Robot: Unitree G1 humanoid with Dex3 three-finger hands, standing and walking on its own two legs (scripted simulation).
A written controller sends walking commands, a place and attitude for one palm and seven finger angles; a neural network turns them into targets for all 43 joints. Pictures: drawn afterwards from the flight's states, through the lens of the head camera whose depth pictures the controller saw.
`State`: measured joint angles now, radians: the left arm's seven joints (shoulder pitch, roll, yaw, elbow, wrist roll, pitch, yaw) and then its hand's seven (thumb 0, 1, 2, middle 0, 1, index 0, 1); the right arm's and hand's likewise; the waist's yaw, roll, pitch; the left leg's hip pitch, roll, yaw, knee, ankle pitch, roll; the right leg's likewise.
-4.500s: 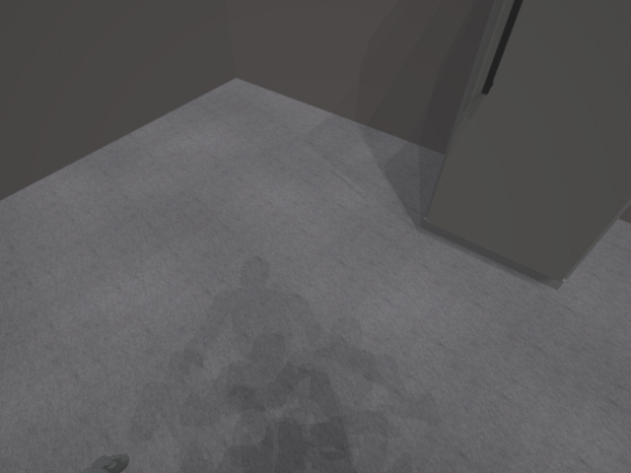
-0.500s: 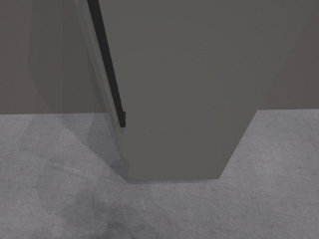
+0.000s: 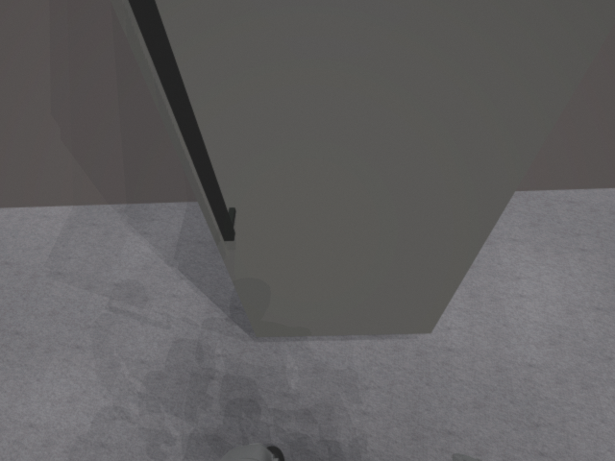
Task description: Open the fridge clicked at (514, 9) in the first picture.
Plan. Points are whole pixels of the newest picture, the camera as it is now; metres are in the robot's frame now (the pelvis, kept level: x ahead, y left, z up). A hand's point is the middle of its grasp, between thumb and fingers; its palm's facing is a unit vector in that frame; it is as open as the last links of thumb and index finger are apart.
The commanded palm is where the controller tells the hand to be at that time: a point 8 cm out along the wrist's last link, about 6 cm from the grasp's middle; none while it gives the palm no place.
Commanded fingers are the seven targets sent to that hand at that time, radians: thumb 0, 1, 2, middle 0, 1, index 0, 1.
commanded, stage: come to a stop and stand still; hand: left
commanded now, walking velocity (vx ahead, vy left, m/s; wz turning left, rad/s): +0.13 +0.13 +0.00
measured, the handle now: (193, 120) +0.48 +0.18 +0.18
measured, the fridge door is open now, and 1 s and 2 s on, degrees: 0 0 0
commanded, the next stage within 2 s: look again from close up in 1.22 s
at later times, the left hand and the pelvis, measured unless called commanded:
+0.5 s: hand out of the picture -0.07 +0.18 -0.15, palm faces +0.14 -0.96 -0.24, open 7.3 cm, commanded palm none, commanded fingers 0.00 0.90 0.90 -0.20 -0.30 -0.20 -0.30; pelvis -0.05 +0.00 +0.02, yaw +3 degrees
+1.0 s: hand out of the picture +0.02 +0.20 -0.16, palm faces +0.05 -0.97 -0.22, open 7.3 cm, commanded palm none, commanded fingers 0.00 0.90 0.90 -0.20 -0.30 -0.20 -0.30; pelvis -0.01 +0.02 +0.01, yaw +2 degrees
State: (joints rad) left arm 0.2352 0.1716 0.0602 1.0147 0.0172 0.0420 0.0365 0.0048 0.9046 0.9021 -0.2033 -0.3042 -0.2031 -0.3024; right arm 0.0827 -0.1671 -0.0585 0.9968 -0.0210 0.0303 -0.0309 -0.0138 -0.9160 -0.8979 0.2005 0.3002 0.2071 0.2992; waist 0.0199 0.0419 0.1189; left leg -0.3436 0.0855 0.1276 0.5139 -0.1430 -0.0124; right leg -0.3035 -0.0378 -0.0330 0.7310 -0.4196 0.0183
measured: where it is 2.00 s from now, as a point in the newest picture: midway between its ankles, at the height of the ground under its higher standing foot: outside the picture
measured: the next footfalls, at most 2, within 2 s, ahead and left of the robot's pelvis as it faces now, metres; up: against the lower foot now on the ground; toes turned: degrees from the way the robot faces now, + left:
right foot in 0.02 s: +0.04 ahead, -0.12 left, +0.00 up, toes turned -3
left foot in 0.54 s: -0.04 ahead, +0.14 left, +0.00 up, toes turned +5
